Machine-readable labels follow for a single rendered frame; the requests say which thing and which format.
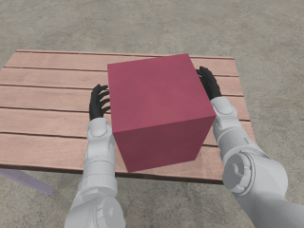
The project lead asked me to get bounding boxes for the right robot hand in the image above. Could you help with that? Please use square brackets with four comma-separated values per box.
[196, 66, 222, 101]

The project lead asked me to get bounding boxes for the left robot hand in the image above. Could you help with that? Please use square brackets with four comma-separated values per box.
[89, 84, 111, 121]

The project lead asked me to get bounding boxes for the robot left upper arm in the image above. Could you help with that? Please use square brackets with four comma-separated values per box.
[64, 195, 126, 228]

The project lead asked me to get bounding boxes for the carton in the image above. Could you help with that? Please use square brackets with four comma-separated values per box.
[107, 53, 217, 173]

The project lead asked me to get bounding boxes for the table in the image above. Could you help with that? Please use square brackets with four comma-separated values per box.
[0, 49, 256, 195]

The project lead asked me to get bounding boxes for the robot right forearm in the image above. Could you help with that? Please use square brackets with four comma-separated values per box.
[210, 96, 288, 187]

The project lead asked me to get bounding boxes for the robot right upper arm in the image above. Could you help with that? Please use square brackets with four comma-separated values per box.
[221, 152, 304, 228]

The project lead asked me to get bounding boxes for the robot left forearm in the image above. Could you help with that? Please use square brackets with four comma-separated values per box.
[69, 117, 118, 211]

